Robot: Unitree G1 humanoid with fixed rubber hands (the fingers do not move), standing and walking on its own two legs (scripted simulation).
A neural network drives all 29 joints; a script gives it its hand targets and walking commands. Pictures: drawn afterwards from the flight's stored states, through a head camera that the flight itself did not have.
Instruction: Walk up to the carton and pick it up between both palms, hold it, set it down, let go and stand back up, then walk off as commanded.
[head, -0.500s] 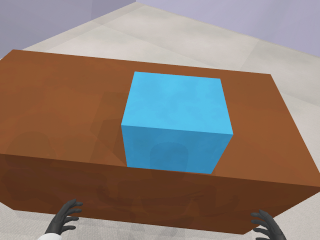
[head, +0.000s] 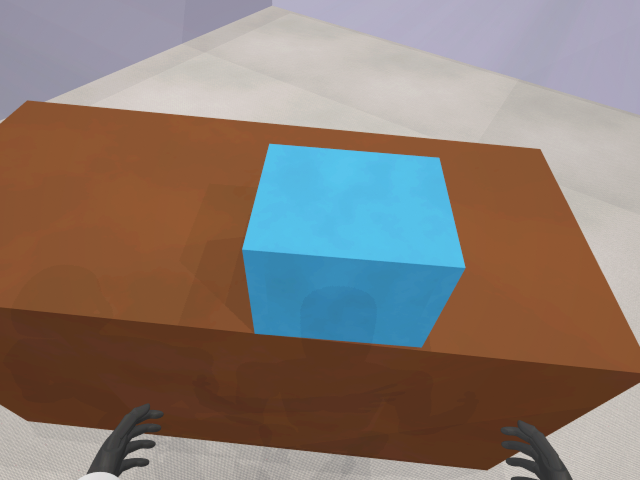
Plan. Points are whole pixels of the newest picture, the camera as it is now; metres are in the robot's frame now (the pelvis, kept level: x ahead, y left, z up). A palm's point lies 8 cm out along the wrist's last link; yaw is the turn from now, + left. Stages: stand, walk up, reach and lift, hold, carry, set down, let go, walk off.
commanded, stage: stand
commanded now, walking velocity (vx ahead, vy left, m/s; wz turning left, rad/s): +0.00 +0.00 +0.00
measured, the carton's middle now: (346, 246) +0.45 -0.03 +0.02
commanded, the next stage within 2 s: walk off in 0.44 s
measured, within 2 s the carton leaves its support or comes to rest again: neither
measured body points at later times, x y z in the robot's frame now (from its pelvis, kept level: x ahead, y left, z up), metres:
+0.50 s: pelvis +0.00 +0.00 +0.00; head +0.00 +0.01 +0.45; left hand +0.15 +0.27 -0.09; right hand +0.15 -0.29 -0.07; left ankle -0.01 +0.13 -0.74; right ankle -0.02 -0.11 -0.74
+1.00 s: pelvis -0.07 +0.02 -0.03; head -0.05 +0.05 +0.42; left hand +0.08 +0.30 -0.14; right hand +0.03 -0.29 -0.10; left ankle -0.03 +0.12 -0.74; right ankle -0.08 -0.10 -0.69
